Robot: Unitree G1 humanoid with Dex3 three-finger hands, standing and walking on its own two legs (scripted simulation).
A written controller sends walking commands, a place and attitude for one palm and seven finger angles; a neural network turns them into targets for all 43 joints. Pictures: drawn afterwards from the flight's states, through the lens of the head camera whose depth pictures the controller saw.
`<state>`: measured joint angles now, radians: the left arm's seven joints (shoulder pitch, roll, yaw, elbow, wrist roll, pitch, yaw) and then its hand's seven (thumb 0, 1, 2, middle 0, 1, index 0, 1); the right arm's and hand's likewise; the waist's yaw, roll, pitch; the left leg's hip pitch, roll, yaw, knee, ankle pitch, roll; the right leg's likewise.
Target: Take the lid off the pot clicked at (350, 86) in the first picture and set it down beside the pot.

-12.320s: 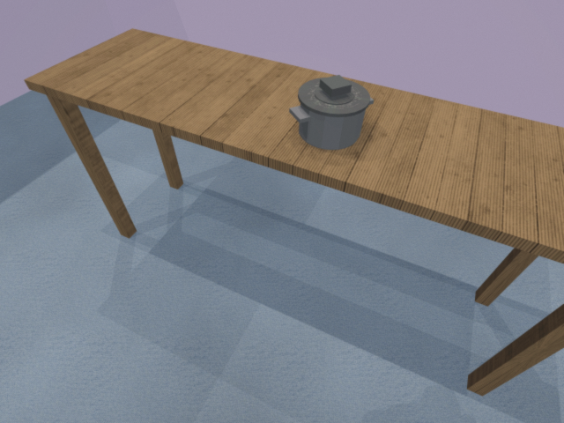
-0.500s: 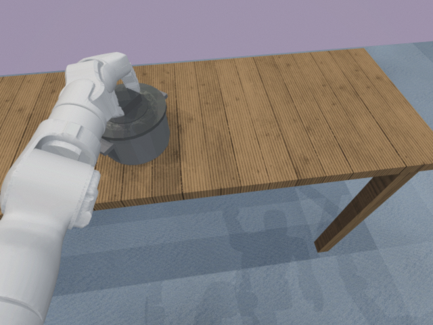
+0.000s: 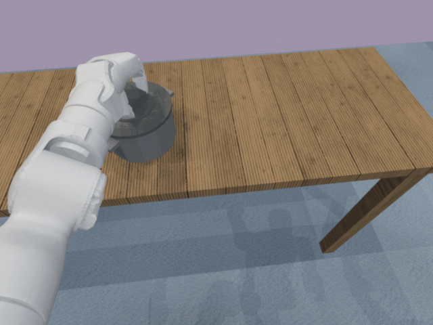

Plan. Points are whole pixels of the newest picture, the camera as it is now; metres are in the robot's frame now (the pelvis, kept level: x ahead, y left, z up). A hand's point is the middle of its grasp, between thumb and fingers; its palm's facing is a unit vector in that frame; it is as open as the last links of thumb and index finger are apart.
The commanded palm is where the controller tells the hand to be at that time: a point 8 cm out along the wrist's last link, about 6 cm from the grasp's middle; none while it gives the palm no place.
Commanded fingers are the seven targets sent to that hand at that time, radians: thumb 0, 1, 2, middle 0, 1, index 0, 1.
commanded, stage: close the fingers and squeeze the knob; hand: left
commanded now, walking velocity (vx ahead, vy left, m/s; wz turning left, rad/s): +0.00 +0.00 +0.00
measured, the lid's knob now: (128, 98) +0.54 +0.13 +0.11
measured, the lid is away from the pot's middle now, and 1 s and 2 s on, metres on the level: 0.00 0.00 0.01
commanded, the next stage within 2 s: lift the lid straight up in 0.88 s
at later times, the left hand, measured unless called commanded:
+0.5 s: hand (123, 97) +0.51 +0.13 +0.14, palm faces -0.42 -0.09 -0.90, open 9.0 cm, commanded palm +0.53 +0.13 +0.19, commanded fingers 0.00 0.30 0.87 -0.64 -1.07 -0.63 -1.07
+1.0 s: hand (123, 97) +0.51 +0.13 +0.14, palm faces -0.41 -0.09 -0.91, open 9.0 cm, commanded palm +0.53 +0.14 +0.20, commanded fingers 0.00 0.49 0.98 -0.74 -1.12 -0.73 -1.10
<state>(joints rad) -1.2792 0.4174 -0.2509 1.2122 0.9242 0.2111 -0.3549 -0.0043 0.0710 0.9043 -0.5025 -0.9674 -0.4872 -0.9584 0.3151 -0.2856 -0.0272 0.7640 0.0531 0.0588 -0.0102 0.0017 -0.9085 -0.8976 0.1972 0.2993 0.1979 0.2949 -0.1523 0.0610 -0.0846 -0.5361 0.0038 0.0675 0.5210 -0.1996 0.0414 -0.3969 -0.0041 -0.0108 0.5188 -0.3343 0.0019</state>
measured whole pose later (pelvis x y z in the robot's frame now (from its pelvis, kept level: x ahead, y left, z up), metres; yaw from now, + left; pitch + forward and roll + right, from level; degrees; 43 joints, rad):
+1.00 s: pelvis +0.00 +0.00 +0.00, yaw -1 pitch +13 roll -1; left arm -1.30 0.44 -0.23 1.26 0.94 0.20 -0.35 -0.01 0.09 0.79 -0.55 -1.02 -0.54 -1.01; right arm 0.35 -0.28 -0.02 0.77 0.05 0.06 -0.02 0.00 -0.91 -0.90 0.20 0.30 0.20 0.29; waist -0.17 0.06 -0.09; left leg -0.54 0.01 0.08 0.52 -0.20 0.04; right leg -0.40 0.00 0.00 0.51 -0.33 0.00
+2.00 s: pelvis +0.00 -0.01 +0.00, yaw +0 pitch +10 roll +0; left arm -1.40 0.47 -0.25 1.22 0.93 0.24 -0.46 -0.02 0.08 0.78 -0.57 -1.00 -0.55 -0.99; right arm 0.34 -0.30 -0.02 0.77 0.05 -0.03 -0.03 0.00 -0.91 -0.90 0.20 0.30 0.20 0.29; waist -0.15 0.06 -0.07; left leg -0.47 0.00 0.06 0.48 -0.18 0.04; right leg -0.33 0.00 -0.02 0.48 -0.32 0.00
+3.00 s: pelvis -0.01 +0.01 +0.00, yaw +1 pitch +10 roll -1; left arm -1.61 0.46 -0.29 1.32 0.97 0.33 -0.53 -0.03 0.08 0.78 -0.58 -1.01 -0.56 -0.99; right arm 0.32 -0.30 0.00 0.79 0.05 -0.06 -0.03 0.00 -0.91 -0.90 0.20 0.30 0.20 0.29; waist -0.16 0.06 -0.07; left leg -0.49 -0.01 0.05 0.46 -0.16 0.05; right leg -0.34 -0.01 -0.02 0.46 -0.30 0.01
